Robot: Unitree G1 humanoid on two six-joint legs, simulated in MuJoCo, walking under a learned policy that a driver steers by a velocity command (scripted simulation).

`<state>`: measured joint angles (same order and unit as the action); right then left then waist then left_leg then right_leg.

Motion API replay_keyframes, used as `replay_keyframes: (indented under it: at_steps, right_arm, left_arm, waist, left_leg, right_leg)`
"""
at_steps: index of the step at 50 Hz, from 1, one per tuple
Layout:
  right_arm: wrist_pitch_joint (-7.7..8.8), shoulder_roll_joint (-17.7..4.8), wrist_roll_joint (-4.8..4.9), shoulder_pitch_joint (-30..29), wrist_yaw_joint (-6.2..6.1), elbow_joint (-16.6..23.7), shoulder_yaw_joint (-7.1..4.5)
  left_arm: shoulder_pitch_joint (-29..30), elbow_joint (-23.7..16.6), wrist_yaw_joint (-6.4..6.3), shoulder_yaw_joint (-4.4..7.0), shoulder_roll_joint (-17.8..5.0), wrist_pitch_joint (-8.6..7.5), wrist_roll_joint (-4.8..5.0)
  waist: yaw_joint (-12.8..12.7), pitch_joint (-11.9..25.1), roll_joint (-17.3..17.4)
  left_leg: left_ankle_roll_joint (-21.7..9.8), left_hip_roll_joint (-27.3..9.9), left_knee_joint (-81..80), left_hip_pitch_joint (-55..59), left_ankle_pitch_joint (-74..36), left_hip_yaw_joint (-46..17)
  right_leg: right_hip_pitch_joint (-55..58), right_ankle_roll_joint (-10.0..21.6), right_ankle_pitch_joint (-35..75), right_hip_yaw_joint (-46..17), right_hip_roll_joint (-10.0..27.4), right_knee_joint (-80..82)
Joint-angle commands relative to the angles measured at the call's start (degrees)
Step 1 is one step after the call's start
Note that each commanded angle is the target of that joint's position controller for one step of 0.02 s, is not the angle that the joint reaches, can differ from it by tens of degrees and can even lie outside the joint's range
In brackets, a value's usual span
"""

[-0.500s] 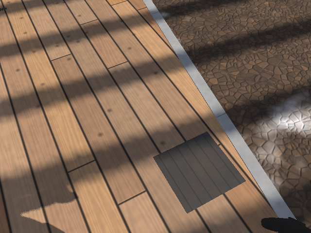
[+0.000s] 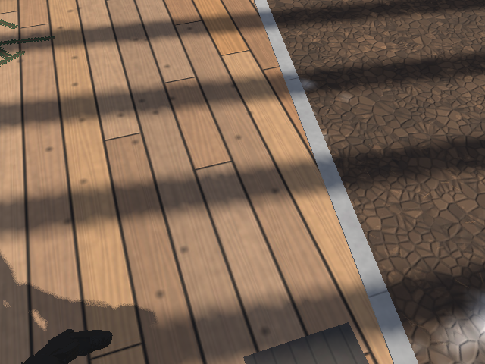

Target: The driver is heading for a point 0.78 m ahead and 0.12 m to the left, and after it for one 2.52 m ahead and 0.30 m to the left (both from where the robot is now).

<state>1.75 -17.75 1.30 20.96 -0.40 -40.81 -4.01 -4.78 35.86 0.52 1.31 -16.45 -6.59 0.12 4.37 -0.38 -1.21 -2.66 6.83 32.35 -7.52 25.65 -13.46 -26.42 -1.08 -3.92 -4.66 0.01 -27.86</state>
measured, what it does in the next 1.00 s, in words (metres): walks ahead, turning left: left foot, then right foot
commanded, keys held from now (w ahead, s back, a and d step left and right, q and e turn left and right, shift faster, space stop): w+q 0.44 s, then q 0.20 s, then no key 0.08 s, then e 0.28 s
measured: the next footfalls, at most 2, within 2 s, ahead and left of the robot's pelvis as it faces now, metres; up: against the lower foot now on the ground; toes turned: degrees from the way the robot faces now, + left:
left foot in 0.52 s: +0.39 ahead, +0.18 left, +0.00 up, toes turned +21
right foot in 0.98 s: +0.55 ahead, +0.00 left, +0.00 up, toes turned +24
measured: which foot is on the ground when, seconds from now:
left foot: down 0.00-0.00, up 0.02-0.50, down 0.52-1.00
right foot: down 0.00-0.52, up 0.54-0.96, down 0.98-1.00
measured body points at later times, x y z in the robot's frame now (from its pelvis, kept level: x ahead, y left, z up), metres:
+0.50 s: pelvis +0.25 +0.03 +0.00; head +0.29 +0.05 +0.45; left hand +0.16 +0.32 -0.13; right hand +0.56 -0.11 -0.06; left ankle +0.36 +0.17 -0.72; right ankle +0.12 -0.14 -0.72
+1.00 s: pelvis +0.41 +0.09 +0.01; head +0.43 +0.09 +0.46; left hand +0.43 +0.39 -0.10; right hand +0.66 -0.09 -0.10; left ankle +0.36 +0.17 -0.72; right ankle +0.51 -0.01 -0.72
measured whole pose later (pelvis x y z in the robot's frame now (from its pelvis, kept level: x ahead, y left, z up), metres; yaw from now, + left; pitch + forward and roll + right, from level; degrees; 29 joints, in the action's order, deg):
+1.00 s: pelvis +0.41 +0.09 +0.01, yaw +23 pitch +1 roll +2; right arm 0.7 -14.6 -0.7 8.8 -0.3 -42.4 -1.6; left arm -11.1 42.4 0.0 1.8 -15.9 -0.8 -0.1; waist -0.7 -0.3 -1.3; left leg -3.0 4.5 29.4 -13.3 17.2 0.0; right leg -21.2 -0.8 -10.4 -2.0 2.1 -32.2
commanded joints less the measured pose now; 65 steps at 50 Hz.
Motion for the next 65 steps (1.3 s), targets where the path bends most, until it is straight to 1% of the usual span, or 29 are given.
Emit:
replay_keyframes:
  at_steps: [1, 2, 3, 5, 8, 12, 17, 21, 23, 25, 26, 27, 28, 29, 31, 33, 35, 41, 44, 46, 48, 49, 50, 52, 53, 54, 57, 60, 65]
  right_arm:
    - [1.44, 1.6, 0.47, 4.5, 0.25, 6.1, 1.24]
    - [1.5, -3.7, 1.4, 4.9, 0.05, 5.6, 0.46]
    - [1.11, -7.6, 1.16, -0.6, -0.1, 5.8, -0.68]
    - [0.7, -7.1, -0.29, -6.4, -0.1, 7.3, -1.04]
    - [-0.1, -4.0, 0.43, -6.0, 0.66, 7.5, -0.87]
    - [-0.69, -2.0, -0.13, -9.7, 0.92, 9.0, -0.22]
    - [0.18, -0.7, 0.02, -17.2, 2.57, 10.3, 0.53]
    - [0.32, -1.1, 0.34, -22.0, 3.88, 12.5, 0.47]
    - [0.12, -2.9, -0.21, -20.4, 4.14, 12.8, -0.48]
    - [-0.03, -7.4, -0.82, -6.7, 3.62, 9.5, -3.09]
    - [-0.54, -11.0, -0.81, 1.4, 2.39, 7.8, -4.68]
    - [-0.33, -18.0, -1.47, -1.9, 1.59, 9.2, -5.03]
    - [0.0, -14.4, -1.45, 0.0, 1.77, 11.4, -4.23]
    - [0.37, -11.4, -1.45, -2.9, 2.09, 10.9, -3.19]
    - [0.38, -8.4, -0.01, -8.4, 1.69, 10.4, -2.5]
    - [0.11, -7.9, -1.4, -11.8, 1.28, 10.8, -2.1]
    - [0.39, -7.7, -1.74, -12.3, 0.92, 9.6, -1.97]
    - [0.01, -4.3, -2.37, -12.4, -0.11, 5.1, 0.02]
    - [0.35, -4.8, -3.3, -11.8, 0.53, 2.6, 0.26]
    - [0.04, -6.3, -2.61, -11.8, 0.59, 1.3, -0.16]
    - [-0.8, -7.2, -1.23, -10.7, -0.1, 0.4, -0.53]
    - [-0.88, -6.9, -1.21, -8.6, -0.55, 0.0, -0.58]
    - [-0.63, -6.3, -2.22, -5.1, -0.9, 0.1, -0.69]
    - [-0.99, -4.4, -2.67, -10.7, -1.77, 1.8, -0.42]
    - [-1.5, -3.7, -2.07, -14.0, -1.85, 3.2, -0.33]
    - [-2.03, -4.0, -1.46, -14.6, -1.76, 3.5, -0.59]
    - [-2.76, -3.3, -1.1, -13.6, -1.79, 2.9, -0.69]
    - [-2.26, -1.6, -0.58, -12.9, -1.23, 2.3, -0.27]
    - [-1.47, -3.5, -0.71, -7.4, 0.05, 0.5, -1.37]
  left_arm:
    - [-17.9, 0.0, -0.77, 5.91, -16.6, -0.46, -1.74]
    - [-18.8, 0.5, -0.23, 5.56, -13.3, -0.03, -0.49]
    - [-16.4, -0.3, -0.43, 4.53, -9.3, 0.25, -0.22]
    - [-11.8, -0.1, -0.61, 3.45, -6.5, 0.86, -0.78]
    - [-10.3, 1.4, -0.79, 3.06, -4.8, 0.48, -0.74]
    - [-11.2, 4.0, -0.73, 4.09, -7.4, 0.17, -0.59]
    - [-11.9, 6.4, -1.07, 4.52, -9.5, 1.0, -0.11]
    - [-14.1, 8.4, -1.02, 5.11, -11.4, 2.03, 1.0]
    - [-13.3, 8.5, -1.33, 5.59, -13.0, 2.81, 1.42]
    - [-11.8, 7.9, -2.04, 5.68, -13.5, 3.57, 1.95]
    - [-12.3, 6.7, -2.14, 4.86, -11.4, 3.11, 1.08]
    - [-19.4, 3.4, -1.13, 2.12, -3.2, 2.04, -2.02]
    - [-16.3, 4.4, -0.52, 2.63, -8.8, 0.86, -0.86]
    - [-9.8, 2.5, -0.47, 3.26, -10.7, 0.79, 1.13]
    - [-8.1, 2.7, -1.77, 3.04, -9.7, 1.2, -0.36]
    - [-10.3, 3.4, -2.04, 3.32, -10.0, 2.87, -0.59]
    - [-12.2, 4.4, -2.21, 2.72, -7.8, 3.85, -0.72]
    - [-7.1, 4.7, -1.47, 1.23, -4.0, 4.44, -0.22]
    - [-4.2, 3.9, -1.05, 1.75, -5.6, 4.7, 0.23]
    - [-3.2, 2.7, -0.87, 2.44, -7.1, 4.88, 0.09]
    - [-3.6, 2.0, -0.57, 2.81, -7.6, 4.92, -0.18]
    - [-3.3, 1.3, -0.61, 3.2, -9.1, 4.89, -0.37]
    - [-2.7, 0.7, -0.81, 4.03, -12.4, 5.08, -0.51]
    - [-8.1, 1.4, -0.9, 4.21, -10.3, 5.95, 0.15]
    - [-11.7, 2.1, -1.01, 4.02, -9.7, 5.78, -0.48]
    - [-12.2, 2.0, -1.13, 4.21, -10.2, 5.28, -0.88]
    - [-5.1, 0.2, -2.11, 4.91, -10.3, 5.87, 0.74]
    - [-4.5, -0.5, -2.73, 5.53, -10.5, 8.15, 0.68]
    - [-2.7, -1.7, -3.02, 5.85, -10.1, 9.45, 1.64]
  waist:
    - [-7.0, 17.9, -13.7]
    - [-7.9, 16.2, -14.6]
    - [-9.5, 8.9, -8.2]
    - [-8.3, 1.6, -3.5]
    - [-6.2, -0.5, -6.3]
    - [-6.3, -1.6, -3.6]
    - [-8.7, -3.2, -2.5]
    - [-9.4, -4.9, -2.3]
    - [-7.1, -3.1, -3.7]
    - [0.8, 4.8, -3.4]
    - [4.5, 9.4, 1.1]
    - [-4.0, 16.7, 18.2]
    - [1.4, 28.6, 10.5]
    - [1.5, 20.9, 6.9]
    - [-2.6, 9.3, 1.4]
    - [-6.1, 7.2, 3.3]
    - [-7.0, 8.0, 3.9]
    - [-4.8, 8.9, 6.3]
    - [-3.5, 5.8, 6.7]
    - [-3.6, 3.9, 7.1]
    - [-4.1, 2.7, 6.2]
    - [-3.5, 2.9, 3.4]
    - [-0.4, 4.5, -3.3]
    - [-4.8, 6.4, -11.4]
    - [-7.4, 7.0, -13.3]
    - [-7.9, 7.8, -11.4]
    - [-4.6, 7.0, -5.7]
    - [-4.8, 8.6, -8.4]
    - [-2.6, 7.9, -8.9]
  left_leg:
    - [0.5, 0.4, 30.2, -28.6, 7.3, 3.1]
    - [1.6, -4.0, 40.2, -38.0, 7.6, 3.5]
    - [2.1, -6.1, 43.6, -40.1, 2.0, 3.5]
    - [2.7, -9.3, 40.9, -37.7, -5.5, 5.5]
    - [2.9, -11.7, 36.7, -33.1, -8.9, 7.4]
    - [4.0, -12.7, 28.3, -35.9, -13.8, 7.7]
    - [3.0, -12.1, 12.7, -32.7, -25.7, 11.6]
    - [0.5, -10.9, 5.7, -30.7, -23.0, 14.8]
    - [-1.7, -7.7, 3.7, -25.3, -17.6, 17.8]
    - [-4.9, -2.5, -1.6, -6.3, -21.6, 19.9]
    - [-7.6, -6.3, -2.9, 10.3, -32.6, 12.5]
    - [-19.3, -25.0, -1.4, 31.0, -48.5, -17.8]
    - [-22.8, -28.6, -6.4, 31.3, -46.2, -27.6]
    - [-20.0, -25.8, -7.4, 25.4, -49.0, -18.1]
    - [-15.2, -20.1, -9.3, 9.3, -48.0, -8.2]
    - [-14.6, -18.2, -12.2, -1.7, -50.2, -4.8]
    - [-14.8, -17.4, -12.5, -5.9, -55.8, -1.3]
    - [-10.8, -15.0, -13.7, -7.4, -46.9, 6.1]
    - [-10.7, -17.1, -14.0, -6.6, -39.9, 5.0]
    - [-10.4, -18.4, -11.6, -4.2, -37.7, 3.7]
    - [-8.3, -17.9, -8.1, -2.3, -33.6, 3.3]
    - [-5.9, -15.9, -5.2, -2.2, -29.6, 4.3]
    - [-3.1, -10.5, -0.7, -5.1, -23.2, 8.3]
    - [2.9, -1.7, 11.4, -15.3, -4.7, 14.9]
    - [3.4, -1.0, 19.6, -21.6, 9.2, 11.8]
    - [3.9, -1.8, 28.4, -24.7, 13.6, 8.8]
    - [5.3, -4.9, 22.4, -23.9, 5.2, 8.0]
    - [6.8, -3.0, 12.5, -16.4, -0.6, 10.1]
    - [4.3, -3.0, -9.2, -2.9, -14.0, 11.6]
  right_leg:
    - [44.0, 14.5, -16.6, -32.4, 22.8, 6.4]
    - [43.9, 15.9, -32.0, -44.0, 25.5, 10.4]
    - [38.1, 13.3, -32.5, -35.7, 22.6, 11.4]
    - [27.0, 10.8, -16.4, -20.3, 17.2, 12.3]
    - [20.7, 10.3, -6.5, -9.1, 13.8, 16.0]
    - [21.9, 12.1, 2.3, -2.2, 15.3, 18.3]
    - [23.9, 10.2, 6.7, 7.2, 14.1, 18.6]
    - [28.9, 8.8, 12.0, 10.8, 15.9, 16.8]
    - [30.9, 7.4, 31.9, 13.5, 15.6, 9.8]
    - [26.8, 4.7, 44.9, 16.0, 12.9, -9.5]
    - [13.5, 1.5, 28.5, 15.9, 10.0, -25.8]
    - [-12.0, -2.5, -32.6, 12.4, -0.9, -48.6]
    - [-12.4, -2.2, -35.0, -0.6, -1.3, -55.5]
    - [-15.2, -1.6, -29.5, -1.2, 1.3, -54.3]
    - [-13.9, -2.0, -22.1, 0.3, 4.7, -45.5]
    - [-6.7, -2.6, -19.1, 0.4, 5.1, -41.9]
    - [-3.8, -3.8, -17.1, 1.6, 4.4, -37.4]
    - [3.7, -3.8, -0.9, 1.9, 5.1, -17.8]
    - [5.7, -2.3, -2.3, 1.5, 4.6, -12.2]
    - [4.8, -0.8, -7.4, 2.6, 3.3, -9.1]
    - [6.2, 1.2, -2.9, 3.5, 2.4, -2.1]
    - [8.2, 2.7, 10.0, 0.6, 4.1, 0.1]
    - [12.2, 5.3, 23.2, -4.6, 7.6, -1.8]
    - [18.3, 15.3, 22.7, -19.2, 15.5, 3.8]
    - [21.9, 18.6, 22.4, -25.3, 18.7, 6.7]
    - [23.5, 19.2, 22.2, -26.3, 19.2, 7.1]
    - [20.0, 12.9, 17.9, -17.8, 13.1, 5.9]
    - [17.0, 11.7, 15.4, -16.3, 9.8, 5.8]
    - [9.8, 8.4, -1.3, -18.8, 6.5, 4.5]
